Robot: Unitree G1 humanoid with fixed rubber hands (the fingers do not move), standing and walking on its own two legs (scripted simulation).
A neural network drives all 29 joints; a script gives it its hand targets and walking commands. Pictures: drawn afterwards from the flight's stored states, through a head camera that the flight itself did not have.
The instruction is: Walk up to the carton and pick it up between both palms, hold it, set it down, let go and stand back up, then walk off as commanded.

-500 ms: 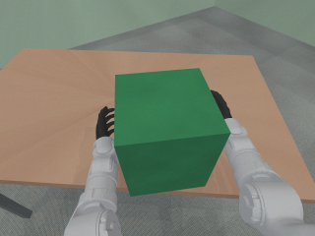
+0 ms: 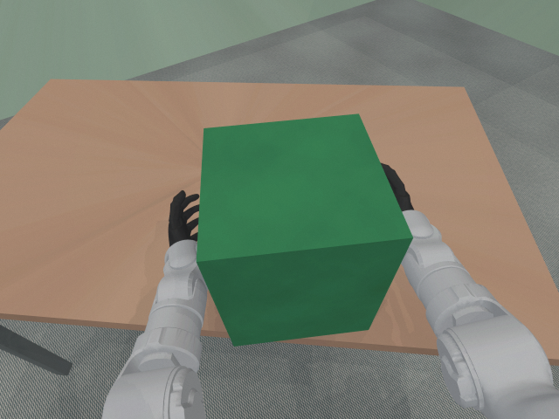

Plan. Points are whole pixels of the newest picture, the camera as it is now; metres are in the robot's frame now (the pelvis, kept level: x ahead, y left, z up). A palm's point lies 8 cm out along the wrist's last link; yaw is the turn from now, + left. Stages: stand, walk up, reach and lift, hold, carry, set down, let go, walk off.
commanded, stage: set down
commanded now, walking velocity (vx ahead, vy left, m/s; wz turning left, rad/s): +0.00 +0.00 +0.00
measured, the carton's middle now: (292, 237) +0.38 +0.04 +0.04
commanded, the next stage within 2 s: none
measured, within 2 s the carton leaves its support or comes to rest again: neither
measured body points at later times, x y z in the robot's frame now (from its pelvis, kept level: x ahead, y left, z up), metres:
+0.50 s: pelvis -0.02 +0.00 +0.00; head +0.02 +0.00 +0.45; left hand +0.28 +0.25 +0.01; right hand +0.40 -0.15 +0.04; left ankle -0.01 +0.13 -0.74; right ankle -0.02 -0.08 -0.74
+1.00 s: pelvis -0.07 -0.01 +0.00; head -0.07 +0.02 +0.45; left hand +0.27 +0.22 +0.03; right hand +0.32 -0.18 +0.04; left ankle -0.01 +0.13 -0.74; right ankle -0.02 -0.08 -0.74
